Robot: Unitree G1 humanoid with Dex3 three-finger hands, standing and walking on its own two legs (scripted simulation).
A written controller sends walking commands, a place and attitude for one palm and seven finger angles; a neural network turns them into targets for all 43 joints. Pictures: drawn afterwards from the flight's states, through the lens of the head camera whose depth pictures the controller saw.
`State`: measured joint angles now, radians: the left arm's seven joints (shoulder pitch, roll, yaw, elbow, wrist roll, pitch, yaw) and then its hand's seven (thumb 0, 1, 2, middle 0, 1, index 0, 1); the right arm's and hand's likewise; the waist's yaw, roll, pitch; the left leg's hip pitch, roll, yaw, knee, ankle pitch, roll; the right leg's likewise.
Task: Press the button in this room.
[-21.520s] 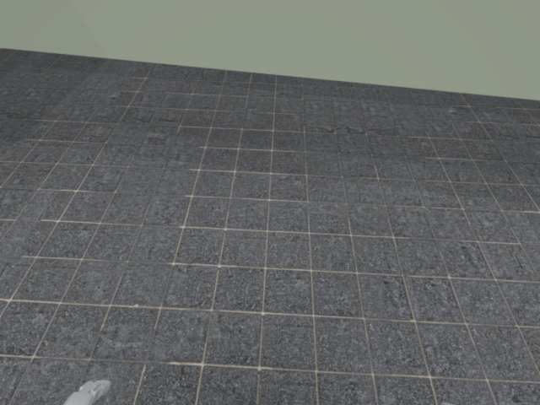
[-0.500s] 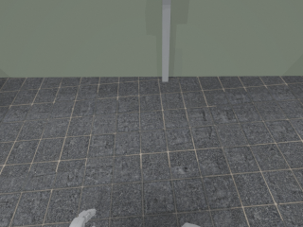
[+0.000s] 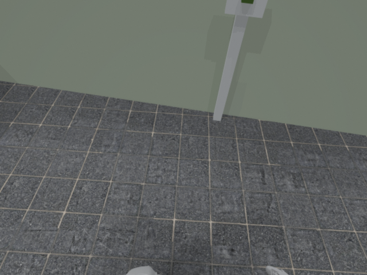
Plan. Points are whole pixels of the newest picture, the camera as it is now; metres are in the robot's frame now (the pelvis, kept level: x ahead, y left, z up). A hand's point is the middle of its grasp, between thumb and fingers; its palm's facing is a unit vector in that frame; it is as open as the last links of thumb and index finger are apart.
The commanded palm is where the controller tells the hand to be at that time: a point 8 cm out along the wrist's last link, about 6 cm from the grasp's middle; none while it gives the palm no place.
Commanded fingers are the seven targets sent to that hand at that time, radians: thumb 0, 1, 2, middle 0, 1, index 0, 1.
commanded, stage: stand and wait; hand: left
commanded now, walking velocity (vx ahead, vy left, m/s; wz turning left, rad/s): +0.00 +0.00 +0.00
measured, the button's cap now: out of the picture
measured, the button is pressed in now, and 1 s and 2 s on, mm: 0 0 0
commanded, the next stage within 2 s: look at it before walking up in 0.66 s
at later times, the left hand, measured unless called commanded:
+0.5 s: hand (146, 236) +0.22 +0.12 -0.14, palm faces +0.02 -0.98 -0.22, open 7.2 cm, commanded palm none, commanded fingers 0.00 0.90 0.90 -0.20 -0.30 -0.20 -0.30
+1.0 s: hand out of the picture +0.10 +0.13 -0.16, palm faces +0.06 -0.98 -0.17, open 7.3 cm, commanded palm none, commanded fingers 0.00 0.90 0.90 -0.20 -0.30 -0.20 -0.30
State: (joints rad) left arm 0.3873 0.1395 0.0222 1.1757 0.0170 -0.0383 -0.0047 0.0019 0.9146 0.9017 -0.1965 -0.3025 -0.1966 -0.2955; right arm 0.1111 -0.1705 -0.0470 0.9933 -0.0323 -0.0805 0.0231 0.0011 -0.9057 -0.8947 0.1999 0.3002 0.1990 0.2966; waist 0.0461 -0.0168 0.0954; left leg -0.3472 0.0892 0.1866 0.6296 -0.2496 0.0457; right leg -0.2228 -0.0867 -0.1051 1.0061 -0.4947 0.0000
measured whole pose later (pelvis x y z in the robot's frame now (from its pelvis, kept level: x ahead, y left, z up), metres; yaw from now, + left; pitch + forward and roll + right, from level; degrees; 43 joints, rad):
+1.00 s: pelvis +0.15 -0.03 +0.02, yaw +1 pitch -1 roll +0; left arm 0.34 0.13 -0.01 1.18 0.01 0.00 0.03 0.00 0.92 0.90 -0.19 -0.30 -0.19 -0.30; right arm 0.29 -0.12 -0.01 1.14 -0.01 -0.01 -0.02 0.01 -0.91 -0.89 0.20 0.30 0.20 0.30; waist 0.02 0.01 0.03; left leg -0.11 0.04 0.12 0.37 -0.25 -0.01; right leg -0.22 -0.06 -0.14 0.38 -0.15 0.00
